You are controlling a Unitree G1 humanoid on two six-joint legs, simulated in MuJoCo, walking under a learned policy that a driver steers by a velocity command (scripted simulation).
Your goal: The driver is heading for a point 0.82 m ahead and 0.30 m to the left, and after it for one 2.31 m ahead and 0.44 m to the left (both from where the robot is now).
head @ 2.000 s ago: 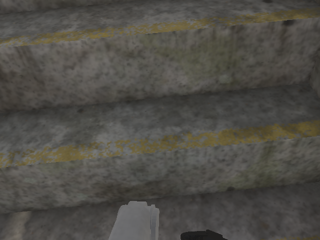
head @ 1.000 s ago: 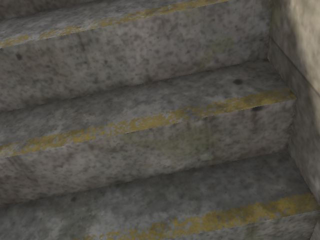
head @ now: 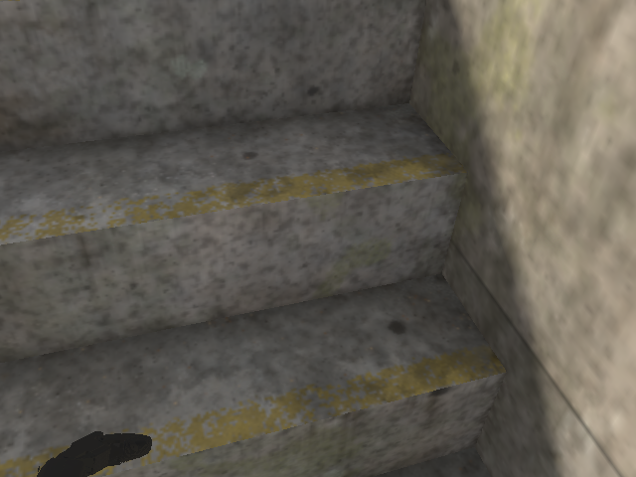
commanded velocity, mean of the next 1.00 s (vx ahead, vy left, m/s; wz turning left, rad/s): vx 0.50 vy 0.00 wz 0.54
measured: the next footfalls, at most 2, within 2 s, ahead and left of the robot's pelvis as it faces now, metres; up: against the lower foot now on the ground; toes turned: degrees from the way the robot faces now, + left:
right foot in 0.30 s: +0.13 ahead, -0.13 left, +0.00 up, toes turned +14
left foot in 0.80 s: +0.27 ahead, +0.30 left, +0.22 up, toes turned +37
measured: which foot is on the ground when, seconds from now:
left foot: down 0.00-0.30, up 0.32-0.78, down 0.80-1.00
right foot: up 0.00-0.28, down 0.30-0.86, up 0.88-1.00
